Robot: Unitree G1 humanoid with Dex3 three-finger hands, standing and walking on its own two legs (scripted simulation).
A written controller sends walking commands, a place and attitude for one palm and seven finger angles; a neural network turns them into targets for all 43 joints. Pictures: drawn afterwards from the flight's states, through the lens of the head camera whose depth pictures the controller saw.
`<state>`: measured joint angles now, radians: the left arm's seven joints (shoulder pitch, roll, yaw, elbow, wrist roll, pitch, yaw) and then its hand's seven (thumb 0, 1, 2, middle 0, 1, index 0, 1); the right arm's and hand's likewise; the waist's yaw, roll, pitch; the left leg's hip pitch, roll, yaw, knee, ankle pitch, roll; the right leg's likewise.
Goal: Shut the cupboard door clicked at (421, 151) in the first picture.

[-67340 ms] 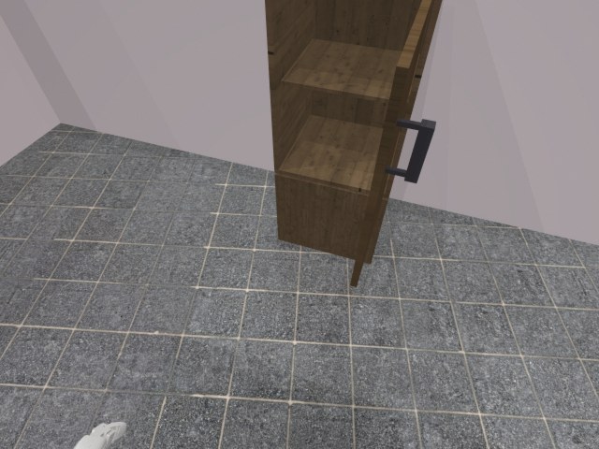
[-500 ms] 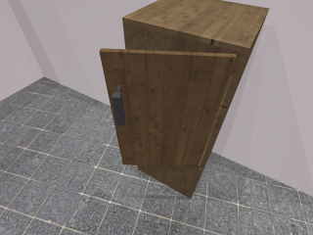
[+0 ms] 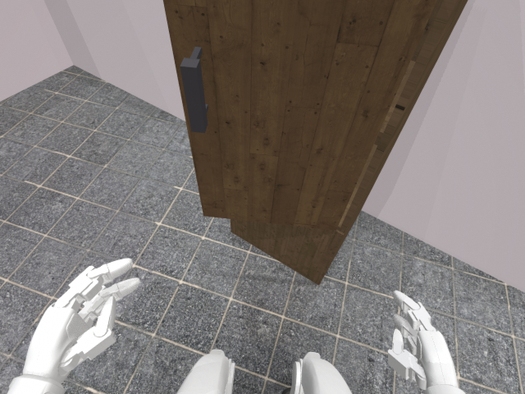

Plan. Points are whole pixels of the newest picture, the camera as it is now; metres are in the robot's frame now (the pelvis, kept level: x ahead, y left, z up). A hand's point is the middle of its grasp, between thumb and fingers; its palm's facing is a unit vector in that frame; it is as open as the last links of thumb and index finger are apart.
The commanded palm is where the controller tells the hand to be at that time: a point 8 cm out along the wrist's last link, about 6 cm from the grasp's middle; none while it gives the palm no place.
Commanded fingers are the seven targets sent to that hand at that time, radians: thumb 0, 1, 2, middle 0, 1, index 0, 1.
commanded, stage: raise the hand and make a fist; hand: left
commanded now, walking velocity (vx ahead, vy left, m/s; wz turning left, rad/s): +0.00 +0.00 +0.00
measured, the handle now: (198, 90) +0.54 +0.16 +0.15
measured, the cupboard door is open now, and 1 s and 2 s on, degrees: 27 27 27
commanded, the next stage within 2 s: bring the fist close to the handle in 1.52 s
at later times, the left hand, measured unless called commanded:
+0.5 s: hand (87, 266) +0.25 +0.24 +0.10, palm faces +0.07 -1.00 -0.06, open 3.9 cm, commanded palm +0.21 +0.28 +0.10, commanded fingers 0.00 0.90 0.90 -1.02 -1.20 -1.02 -1.20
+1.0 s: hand (99, 234) +0.27 +0.23 +0.13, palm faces -0.02 -1.00 -0.05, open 3.1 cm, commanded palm +0.25 +0.28 +0.15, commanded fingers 0.00 0.90 0.90 -1.30 -1.50 -1.30 -1.50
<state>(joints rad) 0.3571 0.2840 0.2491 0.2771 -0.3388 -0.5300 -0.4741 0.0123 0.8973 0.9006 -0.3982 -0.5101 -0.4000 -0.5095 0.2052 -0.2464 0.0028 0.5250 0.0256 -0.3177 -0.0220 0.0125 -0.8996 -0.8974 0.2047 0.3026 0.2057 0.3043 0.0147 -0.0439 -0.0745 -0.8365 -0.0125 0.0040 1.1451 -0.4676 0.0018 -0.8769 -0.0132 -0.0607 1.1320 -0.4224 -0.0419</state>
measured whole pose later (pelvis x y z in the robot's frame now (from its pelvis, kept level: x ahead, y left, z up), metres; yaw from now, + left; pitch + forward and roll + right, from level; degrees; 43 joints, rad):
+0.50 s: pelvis +0.05 +0.02 +0.02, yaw +3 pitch +11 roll -2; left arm 0.47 0.28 0.25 -0.14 -0.34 -0.32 -0.31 0.02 0.90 0.90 -0.85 -1.01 -0.85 -1.00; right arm 0.29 -0.24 0.02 0.52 0.03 -0.27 -0.07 0.02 -0.90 -0.90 0.20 0.30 0.20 0.30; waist 0.01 0.02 -0.11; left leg -0.73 -0.03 -0.05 1.06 -0.51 0.03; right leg -0.73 0.03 -0.06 1.00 -0.45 -0.02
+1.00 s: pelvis +0.07 +0.03 +0.05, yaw +3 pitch +7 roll -2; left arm 0.38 0.29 0.16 -0.16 -0.30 -0.16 -0.29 0.02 0.90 0.90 -1.26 -1.46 -1.26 -1.46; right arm 0.27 -0.24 0.07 0.49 0.04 -0.22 -0.07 0.02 -0.90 -0.90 0.21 0.30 0.21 0.30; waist 0.02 0.04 -0.10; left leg -0.57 -0.04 -0.04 0.92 -0.47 0.04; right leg -0.56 0.02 -0.04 0.86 -0.42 -0.01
